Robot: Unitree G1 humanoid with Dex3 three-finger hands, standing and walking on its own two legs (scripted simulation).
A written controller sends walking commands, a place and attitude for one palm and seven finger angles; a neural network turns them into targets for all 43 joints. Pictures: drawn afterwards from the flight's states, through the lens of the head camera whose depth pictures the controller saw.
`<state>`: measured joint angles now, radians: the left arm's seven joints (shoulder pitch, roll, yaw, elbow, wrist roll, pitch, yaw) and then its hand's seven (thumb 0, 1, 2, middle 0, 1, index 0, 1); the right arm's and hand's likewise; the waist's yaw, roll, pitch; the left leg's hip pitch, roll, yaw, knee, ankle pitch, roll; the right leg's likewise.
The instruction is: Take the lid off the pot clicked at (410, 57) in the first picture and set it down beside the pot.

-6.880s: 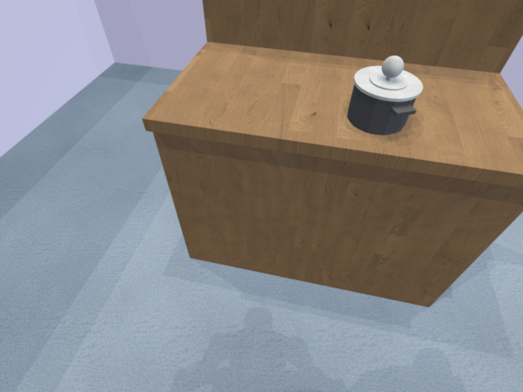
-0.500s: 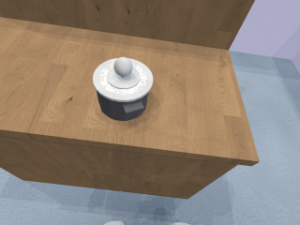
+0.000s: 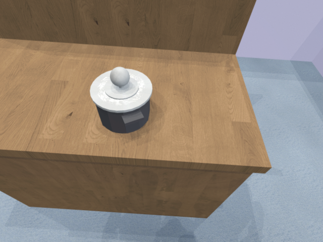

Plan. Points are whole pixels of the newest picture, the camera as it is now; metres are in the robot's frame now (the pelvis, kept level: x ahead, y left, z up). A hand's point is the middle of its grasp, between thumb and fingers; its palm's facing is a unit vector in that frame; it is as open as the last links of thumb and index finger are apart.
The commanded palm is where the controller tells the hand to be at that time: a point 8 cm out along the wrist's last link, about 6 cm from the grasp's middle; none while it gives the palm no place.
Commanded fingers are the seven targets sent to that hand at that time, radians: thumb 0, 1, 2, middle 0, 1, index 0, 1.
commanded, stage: come to a stop and stand still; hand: left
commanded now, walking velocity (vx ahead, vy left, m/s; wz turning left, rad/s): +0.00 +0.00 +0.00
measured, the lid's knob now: (119, 76) +0.48 +0.14 +0.14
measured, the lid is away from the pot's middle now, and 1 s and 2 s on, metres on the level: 0.00 0.00 0.00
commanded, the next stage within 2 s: look again from close up in 0.46 s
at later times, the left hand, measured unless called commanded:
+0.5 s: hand out of the picture +0.02 +0.18 -0.16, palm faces -0.02 -0.97 -0.26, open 7.4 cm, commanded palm none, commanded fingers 0.00 0.90 0.90 -0.20 -0.30 -0.20 -0.30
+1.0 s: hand out of the picture +0.01 +0.16 -0.17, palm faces -0.03 -0.97 -0.22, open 7.4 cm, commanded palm none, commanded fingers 0.00 0.90 0.90 -0.20 -0.30 -0.20 -0.30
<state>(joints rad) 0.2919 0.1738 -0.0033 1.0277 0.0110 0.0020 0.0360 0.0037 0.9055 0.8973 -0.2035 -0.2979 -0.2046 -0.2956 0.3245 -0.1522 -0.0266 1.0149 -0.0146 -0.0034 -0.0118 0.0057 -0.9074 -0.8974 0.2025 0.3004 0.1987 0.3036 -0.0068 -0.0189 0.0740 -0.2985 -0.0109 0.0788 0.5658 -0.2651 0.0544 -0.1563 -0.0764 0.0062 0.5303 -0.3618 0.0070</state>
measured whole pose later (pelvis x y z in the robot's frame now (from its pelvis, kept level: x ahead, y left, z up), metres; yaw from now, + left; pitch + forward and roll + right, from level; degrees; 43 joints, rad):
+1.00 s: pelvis -0.01 -0.02 +0.00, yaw -2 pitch +0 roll +0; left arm 0.27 0.15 0.00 1.02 0.02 0.01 0.04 0.00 0.91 0.90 -0.20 -0.30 -0.20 -0.30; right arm 0.23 -0.18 -0.03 1.04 -0.01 0.01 -0.01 0.01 -0.91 -0.90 0.20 0.30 0.20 0.30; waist -0.01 0.02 0.09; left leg -0.29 0.02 0.10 0.53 -0.24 0.03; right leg -0.17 -0.05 0.03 0.52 -0.34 0.05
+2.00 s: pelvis -0.02 -0.06 +0.01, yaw +2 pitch -3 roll -1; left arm 0.62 0.24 0.13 -0.10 -0.03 -0.05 0.07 0.01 0.90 0.90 -1.17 -1.36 -1.17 -1.36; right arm 0.21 -0.19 0.02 0.62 0.01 -0.14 -0.08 0.01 -0.90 -0.90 0.21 0.30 0.21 0.31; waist 0.05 0.05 0.02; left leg -0.23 0.05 0.00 0.45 -0.17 -0.02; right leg -0.07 -0.01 -0.07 0.42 -0.30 0.00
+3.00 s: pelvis +0.00 -0.04 +0.01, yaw +1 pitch -3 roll +0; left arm 0.58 0.35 0.25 -0.48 0.05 -0.07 0.07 0.01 0.89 0.90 -1.30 -1.50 -1.30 -1.49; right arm 0.19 -0.21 0.02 0.60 0.00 -0.11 -0.06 0.01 -0.90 -0.90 0.21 0.30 0.20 0.30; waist 0.07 0.06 0.02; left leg -0.19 0.03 0.04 0.44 -0.20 -0.01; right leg -0.04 -0.03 -0.03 0.38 -0.30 0.02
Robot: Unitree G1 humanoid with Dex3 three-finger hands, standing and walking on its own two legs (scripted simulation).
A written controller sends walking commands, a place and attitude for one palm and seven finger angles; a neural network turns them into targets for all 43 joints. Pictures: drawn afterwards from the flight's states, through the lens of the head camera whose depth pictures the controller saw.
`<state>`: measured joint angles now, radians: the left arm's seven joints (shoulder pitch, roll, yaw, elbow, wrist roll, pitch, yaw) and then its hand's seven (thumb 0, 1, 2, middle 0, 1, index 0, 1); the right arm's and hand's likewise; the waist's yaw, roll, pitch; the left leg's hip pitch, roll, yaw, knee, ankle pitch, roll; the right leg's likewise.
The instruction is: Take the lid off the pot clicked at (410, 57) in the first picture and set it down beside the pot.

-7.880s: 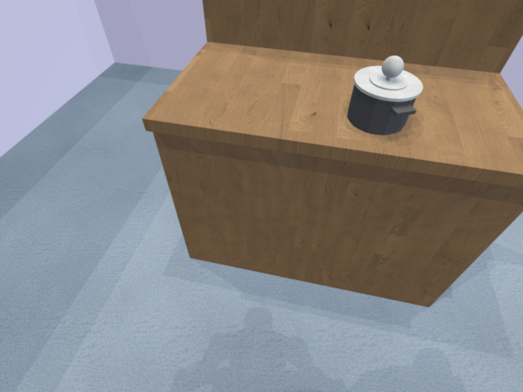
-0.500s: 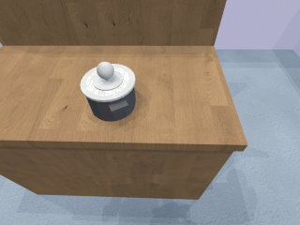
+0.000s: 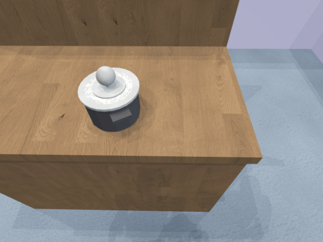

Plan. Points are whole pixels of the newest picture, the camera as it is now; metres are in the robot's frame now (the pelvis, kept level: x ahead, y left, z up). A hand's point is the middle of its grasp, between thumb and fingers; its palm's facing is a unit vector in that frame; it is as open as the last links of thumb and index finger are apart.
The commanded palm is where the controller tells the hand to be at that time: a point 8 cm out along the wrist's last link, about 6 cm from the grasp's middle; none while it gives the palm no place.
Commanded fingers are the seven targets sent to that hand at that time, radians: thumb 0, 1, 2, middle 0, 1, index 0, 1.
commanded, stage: look again from close up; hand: left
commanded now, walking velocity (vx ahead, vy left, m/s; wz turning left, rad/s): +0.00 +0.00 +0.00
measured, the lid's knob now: (105, 76) +0.48 +0.17 +0.14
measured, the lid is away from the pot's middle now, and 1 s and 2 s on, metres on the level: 0.00 0.00 0.00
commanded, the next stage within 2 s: lift the closed hand beside the body in 0.26 s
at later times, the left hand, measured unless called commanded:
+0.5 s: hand (90, 240) +0.14 +0.19 -0.09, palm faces +0.19 -0.94 -0.29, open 7.0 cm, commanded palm +0.10 +0.23 -0.04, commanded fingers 0.00 0.90 0.90 -0.55 -0.68 -0.55 -0.68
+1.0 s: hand out of the picture +0.11 +0.20 +0.01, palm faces +0.33 -0.88 -0.35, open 3.1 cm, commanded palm +0.06 +0.23 +0.05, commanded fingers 0.00 0.90 0.90 -1.30 -1.50 -1.30 -1.50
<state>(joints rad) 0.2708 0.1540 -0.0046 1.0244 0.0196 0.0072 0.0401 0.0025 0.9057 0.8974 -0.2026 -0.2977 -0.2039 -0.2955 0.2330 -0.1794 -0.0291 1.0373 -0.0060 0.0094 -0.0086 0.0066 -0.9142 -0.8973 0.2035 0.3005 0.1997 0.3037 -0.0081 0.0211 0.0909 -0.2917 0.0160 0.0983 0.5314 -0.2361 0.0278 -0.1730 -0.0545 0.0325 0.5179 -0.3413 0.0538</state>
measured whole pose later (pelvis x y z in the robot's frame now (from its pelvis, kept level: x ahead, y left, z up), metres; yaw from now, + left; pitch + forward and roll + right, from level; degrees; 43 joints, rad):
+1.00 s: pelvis -0.01 -0.04 +0.01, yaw +4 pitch -3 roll -1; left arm 0.62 0.24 0.13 -0.10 -0.03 -0.05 0.07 0.01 0.90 0.90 -1.17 -1.36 -1.17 -1.36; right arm 0.21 -0.19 0.02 0.62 0.01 -0.14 -0.08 0.01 -0.90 -0.90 0.21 0.30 0.21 0.31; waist 0.05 0.05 0.02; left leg -0.23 0.05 0.00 0.45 -0.17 -0.02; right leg -0.07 -0.01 -0.07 0.42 -0.30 0.00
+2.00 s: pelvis +0.01 -0.02 +0.01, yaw +3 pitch -3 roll +0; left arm 0.58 0.35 0.25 -0.48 0.05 -0.07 0.07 0.01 0.89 0.90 -1.30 -1.50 -1.30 -1.49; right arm 0.19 -0.21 0.02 0.60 0.00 -0.11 -0.06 0.01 -0.90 -0.90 0.21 0.30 0.20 0.30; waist 0.07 0.06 0.02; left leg -0.19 0.03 0.04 0.44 -0.20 -0.01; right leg -0.04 -0.03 -0.03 0.38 -0.30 0.02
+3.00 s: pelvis -0.05 +0.00 +0.01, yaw +4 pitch -2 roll -1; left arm -0.18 0.71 0.07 -0.22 0.71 0.08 -0.40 0.00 -0.34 1.52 -0.85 -0.12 -0.85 -0.12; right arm 0.09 -0.28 0.03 0.57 0.06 0.02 0.00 0.01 -0.90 -0.90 0.20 0.30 0.20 0.30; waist 0.08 0.14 0.05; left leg -0.30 0.00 0.02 0.42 -0.09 0.03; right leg -0.16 -0.06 -0.05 0.44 -0.24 0.04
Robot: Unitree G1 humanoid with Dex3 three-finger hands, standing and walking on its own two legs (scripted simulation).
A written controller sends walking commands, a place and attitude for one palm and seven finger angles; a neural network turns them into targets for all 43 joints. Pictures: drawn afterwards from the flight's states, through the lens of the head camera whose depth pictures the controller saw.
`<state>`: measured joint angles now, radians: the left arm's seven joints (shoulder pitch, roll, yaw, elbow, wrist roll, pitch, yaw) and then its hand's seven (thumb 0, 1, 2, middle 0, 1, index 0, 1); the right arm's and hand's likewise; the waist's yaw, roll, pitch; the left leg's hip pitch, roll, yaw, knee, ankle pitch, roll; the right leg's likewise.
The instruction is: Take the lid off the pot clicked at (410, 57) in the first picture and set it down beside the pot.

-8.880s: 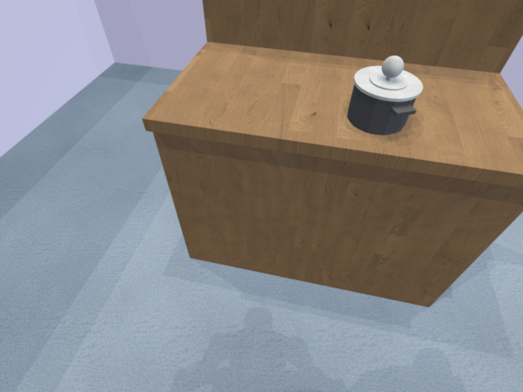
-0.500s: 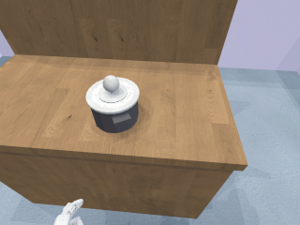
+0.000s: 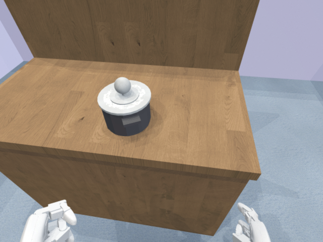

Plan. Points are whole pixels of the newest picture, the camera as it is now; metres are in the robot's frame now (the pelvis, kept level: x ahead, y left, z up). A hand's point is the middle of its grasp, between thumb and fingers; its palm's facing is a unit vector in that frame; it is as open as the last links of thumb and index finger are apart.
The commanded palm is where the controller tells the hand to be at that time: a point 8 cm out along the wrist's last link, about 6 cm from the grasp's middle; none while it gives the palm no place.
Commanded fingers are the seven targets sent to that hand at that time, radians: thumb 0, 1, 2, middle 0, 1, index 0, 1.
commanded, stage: raise the hand higher, near the body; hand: left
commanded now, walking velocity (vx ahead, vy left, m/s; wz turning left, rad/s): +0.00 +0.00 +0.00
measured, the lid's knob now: (122, 85) +0.50 +0.18 +0.13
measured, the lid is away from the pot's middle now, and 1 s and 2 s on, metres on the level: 0.00 0.00 0.00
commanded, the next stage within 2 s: reach forward and open the fingers in 0.86 s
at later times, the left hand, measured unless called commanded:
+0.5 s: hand (55, 205) +0.17 +0.25 +0.07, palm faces +0.26 -0.88 -0.40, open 3.1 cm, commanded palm +0.12 +0.28 +0.11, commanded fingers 0.00 0.90 0.90 -1.30 -1.50 -1.30 -1.50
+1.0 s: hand (50, 175) +0.20 +0.25 +0.13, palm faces +0.28 -0.80 -0.53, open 3.1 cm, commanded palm +0.15 +0.28 +0.16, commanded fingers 0.00 0.80 0.95 -1.26 -1.39 -1.26 -1.39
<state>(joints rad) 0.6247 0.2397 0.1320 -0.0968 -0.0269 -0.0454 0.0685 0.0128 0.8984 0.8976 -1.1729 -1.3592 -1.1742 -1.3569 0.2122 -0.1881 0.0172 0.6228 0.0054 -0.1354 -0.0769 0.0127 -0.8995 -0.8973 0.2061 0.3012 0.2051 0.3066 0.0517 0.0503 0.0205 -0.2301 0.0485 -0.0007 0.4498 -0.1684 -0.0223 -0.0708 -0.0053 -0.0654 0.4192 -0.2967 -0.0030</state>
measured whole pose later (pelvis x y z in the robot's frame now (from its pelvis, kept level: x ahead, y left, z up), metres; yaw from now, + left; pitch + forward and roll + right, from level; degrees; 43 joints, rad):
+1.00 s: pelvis +0.02 +0.02 +0.00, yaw -2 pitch -3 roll +0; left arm 0.58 0.35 0.25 -0.48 0.05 -0.07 0.07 0.01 0.89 0.90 -1.30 -1.50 -1.30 -1.49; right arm 0.19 -0.21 0.02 0.60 0.00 -0.11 -0.06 0.01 -0.90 -0.90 0.21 0.30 0.20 0.30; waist 0.07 0.06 0.02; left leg -0.19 0.03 0.04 0.44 -0.20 -0.01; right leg -0.04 -0.03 -0.03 0.38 -0.30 0.02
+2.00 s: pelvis -0.04 +0.04 +0.00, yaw +0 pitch -2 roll -1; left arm -0.18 0.71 0.07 -0.22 0.71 0.08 -0.40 0.00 -0.34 1.52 -0.85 -0.12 -0.85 -0.12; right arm 0.09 -0.28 0.03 0.57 0.06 0.02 0.00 0.01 -0.90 -0.90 0.20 0.30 0.20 0.30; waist 0.08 0.14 0.05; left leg -0.30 0.00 0.02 0.42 -0.09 0.03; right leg -0.16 -0.06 -0.05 0.44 -0.24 0.04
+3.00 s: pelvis +0.00 +0.02 +0.00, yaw +0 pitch +1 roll +0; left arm -0.66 0.66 -0.13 0.17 0.80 0.17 -0.56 0.00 -0.39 1.60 -0.85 -0.08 -0.86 -0.08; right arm 0.09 -0.32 0.01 0.59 0.07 0.09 0.01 0.01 -0.90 -0.90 0.20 0.30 0.20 0.30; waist 0.01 0.12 0.03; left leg -0.31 0.00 0.02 0.45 -0.16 0.01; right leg -0.18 -0.05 -0.05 0.48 -0.31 0.02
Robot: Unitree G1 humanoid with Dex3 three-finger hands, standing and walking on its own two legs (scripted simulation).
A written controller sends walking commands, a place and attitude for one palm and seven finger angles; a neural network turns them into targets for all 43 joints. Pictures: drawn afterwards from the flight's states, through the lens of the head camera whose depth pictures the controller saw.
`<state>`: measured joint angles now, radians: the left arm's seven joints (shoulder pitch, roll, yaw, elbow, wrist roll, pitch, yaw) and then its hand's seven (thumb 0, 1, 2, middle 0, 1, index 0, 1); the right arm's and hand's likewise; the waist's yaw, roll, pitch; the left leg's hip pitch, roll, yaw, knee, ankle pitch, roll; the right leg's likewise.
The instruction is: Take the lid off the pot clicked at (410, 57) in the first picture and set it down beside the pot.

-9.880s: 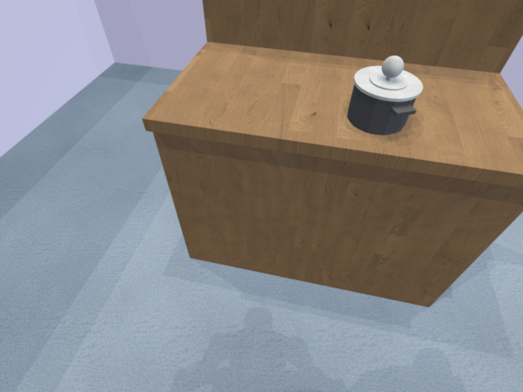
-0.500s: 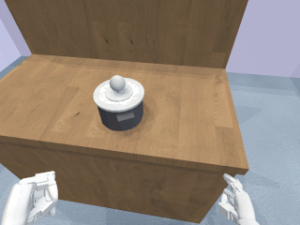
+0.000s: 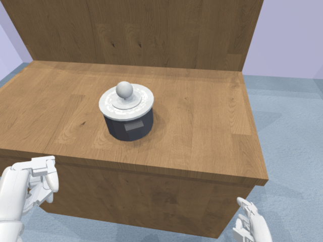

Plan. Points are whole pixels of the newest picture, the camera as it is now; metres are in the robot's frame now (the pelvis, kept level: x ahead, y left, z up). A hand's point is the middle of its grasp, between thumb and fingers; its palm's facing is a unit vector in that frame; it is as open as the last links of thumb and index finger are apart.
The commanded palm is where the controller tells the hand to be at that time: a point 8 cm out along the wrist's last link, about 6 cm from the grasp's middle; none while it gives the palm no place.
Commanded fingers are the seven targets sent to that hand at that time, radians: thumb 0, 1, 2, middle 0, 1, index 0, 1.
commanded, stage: reach forward and open the fingers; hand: left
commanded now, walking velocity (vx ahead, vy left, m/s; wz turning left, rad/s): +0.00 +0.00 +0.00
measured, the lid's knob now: (124, 89) +0.48 +0.17 +0.13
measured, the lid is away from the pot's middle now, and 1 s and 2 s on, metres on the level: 0.00 0.00 0.00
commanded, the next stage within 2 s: move the open hand above the knob in 1.06 s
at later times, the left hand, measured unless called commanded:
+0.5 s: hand (38, 178) +0.18 +0.26 +0.15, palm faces -0.18 +0.00 -0.98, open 4.6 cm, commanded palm +0.17 +0.26 +0.21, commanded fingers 0.00 -0.01 1.41 -0.98 -0.51 -0.98 -0.51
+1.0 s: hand (35, 144) +0.23 +0.28 +0.18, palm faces -0.06 -0.02 -1.00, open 10.1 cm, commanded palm +0.20 +0.27 +0.26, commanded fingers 0.00 -0.38 1.57 -0.83 -0.08 -0.83 -0.08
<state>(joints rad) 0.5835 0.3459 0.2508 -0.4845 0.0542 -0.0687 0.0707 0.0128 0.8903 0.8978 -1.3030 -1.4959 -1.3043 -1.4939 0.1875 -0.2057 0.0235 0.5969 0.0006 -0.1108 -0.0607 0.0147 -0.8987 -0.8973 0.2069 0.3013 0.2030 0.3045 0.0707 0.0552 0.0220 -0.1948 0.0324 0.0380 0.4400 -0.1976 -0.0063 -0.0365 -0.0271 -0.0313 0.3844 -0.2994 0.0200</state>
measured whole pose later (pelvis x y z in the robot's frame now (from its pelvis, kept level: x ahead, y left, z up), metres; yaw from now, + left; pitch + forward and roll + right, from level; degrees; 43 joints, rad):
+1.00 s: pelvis -0.06 +0.02 +0.00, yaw +2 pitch -2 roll -1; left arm -0.18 0.71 0.07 -0.22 0.71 0.08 -0.40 0.00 -0.34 1.52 -0.85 -0.12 -0.85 -0.12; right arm 0.09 -0.28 0.03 0.57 0.06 0.02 0.00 0.01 -0.90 -0.90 0.20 0.30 0.20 0.30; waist 0.08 0.14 0.05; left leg -0.30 0.00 0.02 0.42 -0.09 0.03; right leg -0.16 -0.06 -0.05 0.44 -0.24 0.04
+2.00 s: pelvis -0.02 +0.00 +0.00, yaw +2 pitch +1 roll +0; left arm -0.66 0.66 -0.13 0.17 0.80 0.17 -0.56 0.00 -0.39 1.60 -0.85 -0.08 -0.86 -0.08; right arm 0.09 -0.32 0.01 0.59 0.07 0.09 0.01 0.01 -0.90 -0.90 0.20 0.30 0.20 0.30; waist 0.01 0.12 0.03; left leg -0.31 0.00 0.02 0.45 -0.16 0.01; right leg -0.18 -0.05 -0.05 0.48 -0.31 0.02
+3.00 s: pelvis -0.01 +0.01 +0.00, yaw +0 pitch +4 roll +0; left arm -1.10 0.54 -0.22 0.75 0.89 0.23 -0.51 0.00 -0.39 1.60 -0.85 -0.08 -0.85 -0.08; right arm 0.22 -0.30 0.00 0.66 0.08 0.10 0.01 0.01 -0.90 -0.90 0.20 0.30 0.20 0.30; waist -0.07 0.08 -0.02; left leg -0.36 0.01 0.04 0.45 -0.16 0.01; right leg -0.24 -0.05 -0.02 0.48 -0.31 0.03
